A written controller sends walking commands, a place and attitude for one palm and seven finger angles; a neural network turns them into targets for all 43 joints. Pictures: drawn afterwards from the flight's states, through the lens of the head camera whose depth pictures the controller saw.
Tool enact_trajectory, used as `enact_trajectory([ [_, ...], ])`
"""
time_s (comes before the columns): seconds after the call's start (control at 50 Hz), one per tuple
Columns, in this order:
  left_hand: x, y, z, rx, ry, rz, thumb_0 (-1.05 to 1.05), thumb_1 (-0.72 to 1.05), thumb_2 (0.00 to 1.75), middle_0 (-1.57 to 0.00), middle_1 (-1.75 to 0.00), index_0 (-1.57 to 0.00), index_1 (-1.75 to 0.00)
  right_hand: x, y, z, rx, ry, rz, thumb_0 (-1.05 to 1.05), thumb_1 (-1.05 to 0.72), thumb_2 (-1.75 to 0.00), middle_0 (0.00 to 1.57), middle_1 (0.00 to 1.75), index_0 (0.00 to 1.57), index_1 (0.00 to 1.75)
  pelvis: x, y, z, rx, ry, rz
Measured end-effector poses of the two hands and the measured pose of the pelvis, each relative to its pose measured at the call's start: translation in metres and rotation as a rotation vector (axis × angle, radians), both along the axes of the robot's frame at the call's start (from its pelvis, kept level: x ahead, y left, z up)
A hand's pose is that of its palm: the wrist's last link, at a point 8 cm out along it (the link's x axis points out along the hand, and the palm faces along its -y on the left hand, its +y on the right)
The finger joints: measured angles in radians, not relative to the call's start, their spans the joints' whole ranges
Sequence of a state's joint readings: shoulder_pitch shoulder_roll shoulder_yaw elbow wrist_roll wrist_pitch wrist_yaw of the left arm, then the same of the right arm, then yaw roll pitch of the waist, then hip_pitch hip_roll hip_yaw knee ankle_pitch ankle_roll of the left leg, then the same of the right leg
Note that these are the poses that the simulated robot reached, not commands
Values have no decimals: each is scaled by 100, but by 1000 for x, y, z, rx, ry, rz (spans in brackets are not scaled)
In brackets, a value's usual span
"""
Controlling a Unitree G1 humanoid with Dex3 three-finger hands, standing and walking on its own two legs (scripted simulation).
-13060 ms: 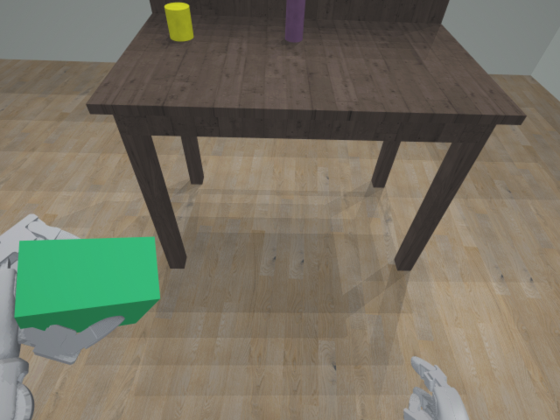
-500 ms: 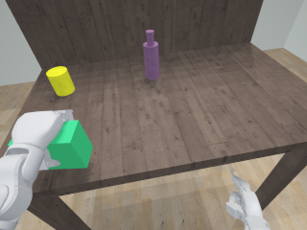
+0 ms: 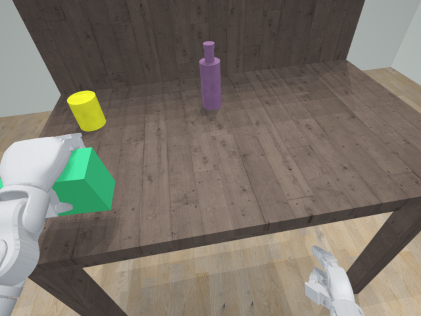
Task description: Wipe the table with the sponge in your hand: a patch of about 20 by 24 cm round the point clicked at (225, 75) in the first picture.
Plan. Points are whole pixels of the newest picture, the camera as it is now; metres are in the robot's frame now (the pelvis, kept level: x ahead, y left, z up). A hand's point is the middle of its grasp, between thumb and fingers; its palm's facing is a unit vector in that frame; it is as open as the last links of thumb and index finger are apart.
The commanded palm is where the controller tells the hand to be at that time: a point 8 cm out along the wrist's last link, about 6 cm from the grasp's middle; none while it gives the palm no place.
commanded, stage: move the sponge above the wiping area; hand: left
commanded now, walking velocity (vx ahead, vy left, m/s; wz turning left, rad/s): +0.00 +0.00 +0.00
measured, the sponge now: (68, 189) +0.25 +0.33 +0.13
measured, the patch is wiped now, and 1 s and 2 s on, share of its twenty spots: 0.00 0.00 0.00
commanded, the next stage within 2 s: none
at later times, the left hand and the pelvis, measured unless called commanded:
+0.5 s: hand (43, 163) +0.25 +0.34 +0.19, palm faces +0.25 +0.03 -0.97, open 10.1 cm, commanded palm +0.21 +0.31 +0.22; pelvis +0.00 +0.00 +0.00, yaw +0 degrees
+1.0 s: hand (46, 164) +0.25 +0.34 +0.19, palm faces +0.20 -0.01 -0.98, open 10.1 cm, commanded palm +0.21 +0.30 +0.22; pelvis +0.01 -0.01 +0.00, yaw -1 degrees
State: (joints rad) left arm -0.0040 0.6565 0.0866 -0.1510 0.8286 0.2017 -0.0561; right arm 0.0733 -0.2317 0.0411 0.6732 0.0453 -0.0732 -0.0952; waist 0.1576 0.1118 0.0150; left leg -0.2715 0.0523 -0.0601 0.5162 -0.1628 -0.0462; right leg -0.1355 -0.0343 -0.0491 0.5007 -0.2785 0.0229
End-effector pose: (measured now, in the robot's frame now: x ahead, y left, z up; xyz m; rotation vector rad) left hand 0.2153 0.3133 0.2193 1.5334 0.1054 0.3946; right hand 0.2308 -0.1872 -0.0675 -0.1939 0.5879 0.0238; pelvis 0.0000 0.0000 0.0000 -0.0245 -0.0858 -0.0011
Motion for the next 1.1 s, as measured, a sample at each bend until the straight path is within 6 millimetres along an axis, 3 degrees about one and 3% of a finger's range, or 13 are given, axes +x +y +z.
enact_trajectory([
  [0.08,2,25,12,-23,-15,157,0,-50,103,-74,-130,-76,-131,1,2,-5,24,23,5,2,-91,-90,20,30,20,30,-1,0,0,4,10,3],
  [0.14,4,26,0,-52,71,189,-1,-50,103,-74,-130,-76,-131,2,1,-5,37,15,4,2,-91,-90,20,30,21,30,-1,1,0,7,21,6],
  [0.26,4,-23,-39,-58,243,-33,-1,-50,103,-74,-130,-76,-131,2,-2,-4,25,-8,6,2,-91,-90,20,30,21,30,2,2,-1,10,24,4],
  [0.34,1,-41,-26,-13,139,-156,0,-50,103,-74,-130,-76,-131,2,-2,0,2,-18,6,2,-91,-90,20,30,21,30,4,-1,-1,8,13,-1],
  [0.46,3,2,16,-7,-79,65,0,-50,103,-74,-130,-76,-131,5,-6,-3,19,18,-4,2,-91,-90,20,30,21,30,3,-4,0,4,3,-8],
  [0.56,3,26,10,-52,13,217,0,-50,103,-74,-130,-76,-131,7,-11,-3,33,13,-8,2,-91,-90,20,30,22,30,3,-4,0,9,21,0],
  [0.66,3,-10,-37,-88,224,72,-1,-50,103,-74,-130,-76,-131,6,-11,-4,25,-4,-6,2,-91,-90,20,30,22,31,5,-2,-1,11,28,6],
  [0.72,2,-37,-46,-54,248,-79,-1,-50,103,-74,-130,-76,-131,6,-9,-3,-3,-11,4,2,-91,-90,20,30,21,30,7,-2,-2,11,23,7],
  [0.8,2,-44,-19,10,88,-154,0,-50,103,-74,-130,-76,-130,5,-7,-2,-6,-11,1,2,-91,-90,20,30,21,30,8,-4,-1,6,9,-3],
  [0.88,8,-16,18,11,-90,-6,0,-50,103,-74,-130,-76,-130,5,-8,-2,22,-2,-9,2,-91,-90,20,30,21,30,6,-6,0,4,3,-10],
  [0.94,10,8,31,-17,-107,126,0,-50,103,-74,-130,-76,-130,6,-11,-1,37,2,-17,2,-91,-90,20,30,21,31,6,-6,1,8,14,-11],
  [1.02,8,15,9,-70,22,188,0,-50,103,-74,-130,-76,-130,8,-15,2,50,-17,-26,2,-91,-90,20,30,21,31,5,-4,0,11,26,-6],
  [1.1,4,-14,-36,-104,204,76,-1,-50,103,-74,-130,-76,-130,8,-16,1,32,-28,-18,2,-91,-90,20,30,22,31,5,-2,-1,13,29,0],
])
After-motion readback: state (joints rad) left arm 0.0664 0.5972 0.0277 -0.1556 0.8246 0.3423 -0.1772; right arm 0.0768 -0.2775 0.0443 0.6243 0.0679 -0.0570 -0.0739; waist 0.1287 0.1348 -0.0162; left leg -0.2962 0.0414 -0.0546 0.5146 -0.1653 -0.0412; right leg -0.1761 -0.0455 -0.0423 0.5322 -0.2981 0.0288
